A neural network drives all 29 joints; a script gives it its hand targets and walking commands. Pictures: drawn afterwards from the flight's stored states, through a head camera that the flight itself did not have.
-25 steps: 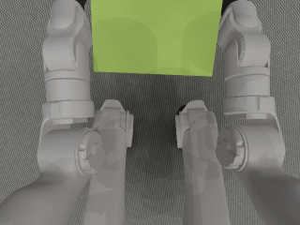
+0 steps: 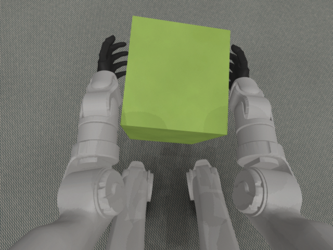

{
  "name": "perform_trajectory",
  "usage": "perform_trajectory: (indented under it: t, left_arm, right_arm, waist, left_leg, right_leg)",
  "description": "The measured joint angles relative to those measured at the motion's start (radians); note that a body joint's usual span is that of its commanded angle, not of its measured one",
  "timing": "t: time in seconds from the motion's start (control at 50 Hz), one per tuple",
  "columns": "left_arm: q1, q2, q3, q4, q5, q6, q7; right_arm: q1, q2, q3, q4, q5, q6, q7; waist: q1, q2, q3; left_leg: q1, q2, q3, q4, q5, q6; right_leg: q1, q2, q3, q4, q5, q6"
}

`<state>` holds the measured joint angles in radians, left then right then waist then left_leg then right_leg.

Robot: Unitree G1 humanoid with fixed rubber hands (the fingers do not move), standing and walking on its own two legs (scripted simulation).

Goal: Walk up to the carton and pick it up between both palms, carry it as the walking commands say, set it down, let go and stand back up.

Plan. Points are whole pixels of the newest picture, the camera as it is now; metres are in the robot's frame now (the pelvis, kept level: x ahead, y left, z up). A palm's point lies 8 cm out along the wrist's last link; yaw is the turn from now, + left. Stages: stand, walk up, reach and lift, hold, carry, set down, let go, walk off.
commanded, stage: reach and lift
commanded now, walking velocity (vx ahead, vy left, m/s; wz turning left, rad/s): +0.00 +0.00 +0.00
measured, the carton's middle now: (169, 96) +0.48 +0.00 -0.13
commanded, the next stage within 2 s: none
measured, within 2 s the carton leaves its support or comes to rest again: neither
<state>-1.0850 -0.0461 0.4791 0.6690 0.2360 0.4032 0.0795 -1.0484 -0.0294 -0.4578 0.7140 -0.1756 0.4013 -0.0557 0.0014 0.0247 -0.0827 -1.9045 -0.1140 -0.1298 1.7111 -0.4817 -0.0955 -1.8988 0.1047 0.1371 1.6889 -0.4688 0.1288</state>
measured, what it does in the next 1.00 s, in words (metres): rises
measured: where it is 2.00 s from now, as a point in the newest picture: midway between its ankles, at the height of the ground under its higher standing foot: (169, 209)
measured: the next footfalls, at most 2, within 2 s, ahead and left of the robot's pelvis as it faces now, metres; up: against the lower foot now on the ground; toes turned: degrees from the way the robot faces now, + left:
none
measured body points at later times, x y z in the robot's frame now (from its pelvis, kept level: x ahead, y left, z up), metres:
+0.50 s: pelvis +0.05 +0.00 +0.08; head +0.26 -0.01 +0.47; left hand +0.50 +0.13 +0.02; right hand +0.48 -0.16 +0.00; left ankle +0.12 +0.14 -0.48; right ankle +0.12 -0.15 -0.48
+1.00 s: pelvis +0.05 +0.00 +0.14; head +0.20 +0.00 +0.56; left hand +0.47 +0.14 +0.10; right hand +0.46 -0.15 +0.09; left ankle +0.12 +0.14 -0.48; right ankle +0.12 -0.15 -0.48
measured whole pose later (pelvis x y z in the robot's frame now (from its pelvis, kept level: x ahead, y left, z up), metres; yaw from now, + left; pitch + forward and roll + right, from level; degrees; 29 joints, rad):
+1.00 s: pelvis +0.05 +0.00 +0.14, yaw +0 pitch +31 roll +0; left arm -0.69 -0.14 0.43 0.62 0.24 0.32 0.05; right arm -0.67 0.09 -0.43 0.65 -0.21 0.33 -0.04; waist 0.00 0.00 -0.22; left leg -1.32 -0.08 -0.14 1.22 -0.43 -0.06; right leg -1.33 0.08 0.16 1.21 -0.42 0.09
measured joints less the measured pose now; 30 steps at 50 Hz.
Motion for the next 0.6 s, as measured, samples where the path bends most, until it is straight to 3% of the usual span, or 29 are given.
perform_trajectory:
  t: [0.2,0.36,0.6]
  left_arm:
    - [0.156,-0.037,0.010,-0.017,0.013,-0.040,-0.024]
    - [0.252,-0.054,-0.039,-0.083,-0.039,-0.075,-0.018]
    - [0.375,-0.083,-0.081,-0.103,-0.055,-0.092,-0.010]
  right_arm:
    - [0.117,0.052,0.005,0.002,-0.042,-0.025,0.006]
    - [0.222,0.082,0.030,-0.073,-0.005,-0.067,0.003]
    - [0.355,0.103,0.058,-0.112,0.020,-0.076,0.004]
  waist:
    - [0.011,-0.003,-0.116]
    - [0.002,-0.006,-0.143]
    - [0.007,-0.007,-0.178]
  left_leg:
    - [0.109,0.013,0.007,-0.121,-0.021,0.013]
    - [0.175,0.015,-0.003,-0.187,-0.027,0.017]
    - [0.315,0.022,-0.002,-0.297,-0.015,0.025]
  right_leg:
    - [0.101,-0.003,0.010,-0.114,-0.019,-0.018]
    - [0.170,-0.008,0.005,-0.182,-0.025,-0.028]
    - [0.306,-0.011,0.014,-0.289,-0.012,-0.035]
